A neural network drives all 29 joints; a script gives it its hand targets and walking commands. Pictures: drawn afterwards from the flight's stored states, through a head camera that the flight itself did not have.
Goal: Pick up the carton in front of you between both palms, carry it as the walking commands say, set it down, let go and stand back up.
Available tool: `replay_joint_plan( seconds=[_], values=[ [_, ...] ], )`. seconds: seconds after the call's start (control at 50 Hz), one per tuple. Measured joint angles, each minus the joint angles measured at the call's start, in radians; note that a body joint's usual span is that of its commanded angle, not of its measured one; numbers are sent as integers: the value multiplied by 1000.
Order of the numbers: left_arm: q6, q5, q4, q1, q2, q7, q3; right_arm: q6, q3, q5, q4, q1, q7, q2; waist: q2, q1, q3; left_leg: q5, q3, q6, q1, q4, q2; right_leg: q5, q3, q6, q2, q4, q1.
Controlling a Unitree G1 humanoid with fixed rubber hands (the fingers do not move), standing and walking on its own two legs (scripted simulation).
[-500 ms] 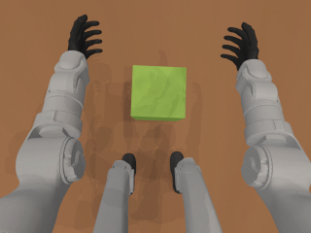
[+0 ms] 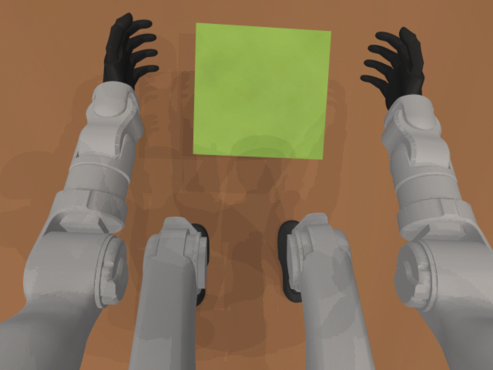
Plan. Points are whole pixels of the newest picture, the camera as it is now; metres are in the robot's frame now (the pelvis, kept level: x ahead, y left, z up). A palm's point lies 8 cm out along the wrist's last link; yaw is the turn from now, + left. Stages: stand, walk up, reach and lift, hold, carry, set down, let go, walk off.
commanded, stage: reach and lift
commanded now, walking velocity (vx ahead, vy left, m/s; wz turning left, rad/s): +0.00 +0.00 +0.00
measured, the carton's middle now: (256, 106) +0.50 -0.03 -0.34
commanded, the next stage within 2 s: none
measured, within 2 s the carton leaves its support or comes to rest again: leaves its support in 1.20 s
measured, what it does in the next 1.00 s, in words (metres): lowers itself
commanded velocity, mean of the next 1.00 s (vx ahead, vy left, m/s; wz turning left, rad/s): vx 0.00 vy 0.00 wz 0.00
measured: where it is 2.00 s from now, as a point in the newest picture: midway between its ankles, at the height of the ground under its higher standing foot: (243, 276)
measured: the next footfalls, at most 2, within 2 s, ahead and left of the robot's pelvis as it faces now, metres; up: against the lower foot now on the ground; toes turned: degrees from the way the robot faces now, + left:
none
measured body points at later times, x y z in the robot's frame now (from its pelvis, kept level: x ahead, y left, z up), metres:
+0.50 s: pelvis -0.02 +0.00 -0.09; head +0.35 -0.01 +0.15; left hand +0.53 +0.16 -0.28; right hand +0.51 -0.21 -0.28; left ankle +0.09 +0.13 -0.43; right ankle +0.09 -0.13 -0.43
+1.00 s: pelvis -0.03 +0.00 -0.09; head +0.34 +0.00 +0.16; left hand +0.53 +0.12 -0.28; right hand +0.51 -0.18 -0.27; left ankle +0.09 +0.13 -0.43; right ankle +0.09 -0.13 -0.43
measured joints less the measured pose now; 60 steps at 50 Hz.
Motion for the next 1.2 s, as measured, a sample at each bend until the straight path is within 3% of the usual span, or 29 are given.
replay_joint_plan(
  seconds=[0.32,0.5,0.86,0.98,1.06,1.12,1.2],
  values=[
    [-29,-80,279,-303,67,0,-62,-22,80,54,256,-293,-33,-56,-1,-2,286,24,6,-15,-121,261,-11,23,-3,1,-5,267,-125],
    [-53,-119,263,-301,79,11,-107,-43,134,105,250,-308,-52,-61,-10,6,341,-22,3,-14,-105,335,4,-19,-18,-13,-15,338,-111],
    [-65,-126,288,-321,17,26,-145,-54,162,107,270,-322,-61,-12,-6,6,312,-2,10,-3,-119,313,4,0,-11,-4,-14,312,-121],
    [-66,-85,329,-370,-15,69,-115,-58,147,92,319,-371,-93,-2,-7,8,336,5,5,-5,-106,306,1,9,-13,-2,-9,303,-107],
    [-28,-23,350,-393,-25,60,-41,-18,97,43,334,-393,-88,8,-4,7,338,0,3,-7,-103,321,-4,4,-13,-1,-7,317,-104],
    [9,11,316,-371,-34,49,-3,24,70,12,294,-371,-80,16,-2,6,327,-11,2,-9,-105,338,-8,-7,-12,-1,-6,335,-106],
    [52,0,234,-299,-44,56,-6,76,73,14,198,-300,-94,36,2,5,290,-25,1,-13,-113,354,-16,-22,-8,1,-2,353,-116]
  ],
)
